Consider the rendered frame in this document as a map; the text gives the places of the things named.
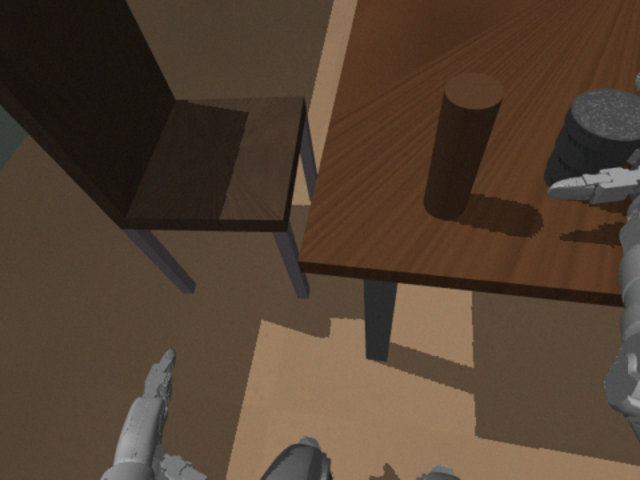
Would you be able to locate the left robot hand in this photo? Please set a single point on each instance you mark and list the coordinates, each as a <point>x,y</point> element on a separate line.
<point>141,436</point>

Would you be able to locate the right robot hand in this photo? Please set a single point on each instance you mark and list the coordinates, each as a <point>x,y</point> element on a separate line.
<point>613,184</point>

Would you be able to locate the table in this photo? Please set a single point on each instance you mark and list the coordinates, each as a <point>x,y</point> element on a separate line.
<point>367,218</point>

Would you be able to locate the chair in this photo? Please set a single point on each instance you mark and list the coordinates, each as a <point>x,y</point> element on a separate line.
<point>79,77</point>

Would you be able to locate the left robot arm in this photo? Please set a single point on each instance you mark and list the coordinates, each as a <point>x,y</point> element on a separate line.
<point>129,471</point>

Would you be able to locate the right robot arm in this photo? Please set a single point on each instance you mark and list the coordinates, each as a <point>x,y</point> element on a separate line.
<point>622,382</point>

